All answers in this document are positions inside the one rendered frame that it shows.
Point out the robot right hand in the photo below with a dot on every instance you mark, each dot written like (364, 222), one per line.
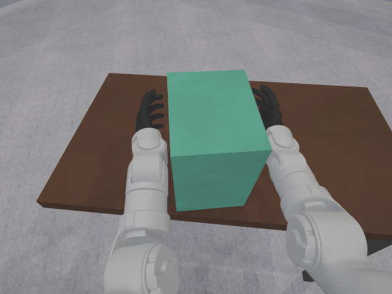
(270, 111)

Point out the robot left hand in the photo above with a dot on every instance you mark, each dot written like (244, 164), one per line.
(144, 118)

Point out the right robot forearm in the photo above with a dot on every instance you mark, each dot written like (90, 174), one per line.
(293, 179)

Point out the left robot forearm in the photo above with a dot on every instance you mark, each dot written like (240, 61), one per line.
(145, 219)

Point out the left robot upper arm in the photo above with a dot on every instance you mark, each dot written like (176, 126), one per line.
(142, 269)

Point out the table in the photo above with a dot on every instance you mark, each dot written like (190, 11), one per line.
(341, 132)

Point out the carton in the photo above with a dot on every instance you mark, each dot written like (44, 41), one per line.
(218, 143)

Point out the right robot upper arm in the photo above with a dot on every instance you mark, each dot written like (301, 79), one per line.
(331, 247)

